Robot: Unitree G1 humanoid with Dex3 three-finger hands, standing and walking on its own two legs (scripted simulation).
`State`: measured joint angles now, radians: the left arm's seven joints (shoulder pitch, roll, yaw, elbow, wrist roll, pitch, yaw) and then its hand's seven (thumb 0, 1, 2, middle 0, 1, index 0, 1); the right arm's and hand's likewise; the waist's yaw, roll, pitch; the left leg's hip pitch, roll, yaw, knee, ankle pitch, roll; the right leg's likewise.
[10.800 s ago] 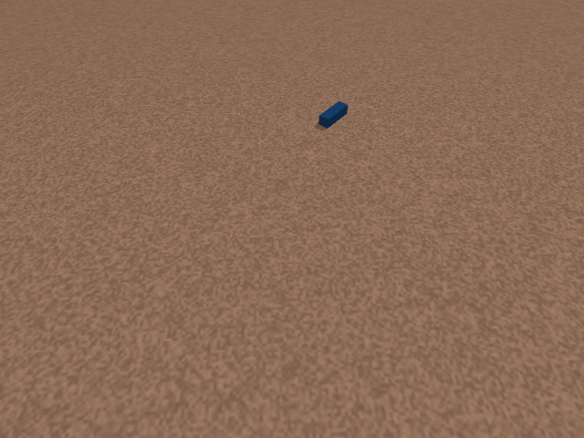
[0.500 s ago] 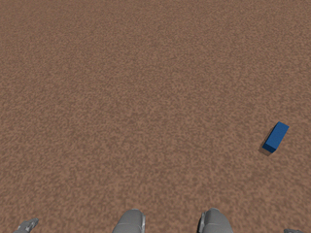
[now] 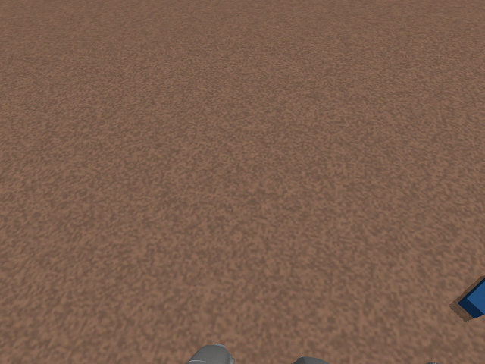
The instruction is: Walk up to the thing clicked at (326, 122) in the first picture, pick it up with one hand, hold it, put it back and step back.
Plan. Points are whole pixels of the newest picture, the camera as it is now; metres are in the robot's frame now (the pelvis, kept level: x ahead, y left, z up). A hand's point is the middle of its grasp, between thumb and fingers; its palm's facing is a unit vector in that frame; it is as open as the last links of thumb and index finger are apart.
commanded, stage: walk up
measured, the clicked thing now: out of the picture +0.46 -0.89 -0.71
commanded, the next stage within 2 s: stand in 1.06 s
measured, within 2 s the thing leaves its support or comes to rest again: neither
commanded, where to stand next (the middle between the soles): +0.10 +0.02 m, yaw +5 degrees
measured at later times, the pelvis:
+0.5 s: pelvis +0.03 +0.04 +0.01, yaw +5 degrees
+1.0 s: pelvis +0.03 +0.02 +0.03, yaw +6 degrees
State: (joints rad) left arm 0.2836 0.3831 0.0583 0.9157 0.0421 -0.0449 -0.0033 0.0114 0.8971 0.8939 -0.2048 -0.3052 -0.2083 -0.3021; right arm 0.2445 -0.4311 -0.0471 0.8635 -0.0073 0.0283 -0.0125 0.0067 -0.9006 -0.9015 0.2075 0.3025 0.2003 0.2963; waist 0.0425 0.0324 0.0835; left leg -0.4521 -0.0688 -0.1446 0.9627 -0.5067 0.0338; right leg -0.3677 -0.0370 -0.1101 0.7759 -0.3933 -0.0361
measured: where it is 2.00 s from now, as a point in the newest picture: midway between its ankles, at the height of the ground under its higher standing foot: outside the picture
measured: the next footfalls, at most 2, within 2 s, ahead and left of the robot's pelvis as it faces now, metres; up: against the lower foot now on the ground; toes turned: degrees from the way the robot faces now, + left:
left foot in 0.26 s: +0.14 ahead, +0.16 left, +0.00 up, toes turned +4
right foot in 0.54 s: +0.07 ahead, -0.12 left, +0.00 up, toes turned +4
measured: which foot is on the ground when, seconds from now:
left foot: up 0.00-0.24, down 0.26-1.00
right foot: down 0.00-0.30, up 0.32-0.52, down 0.54-1.00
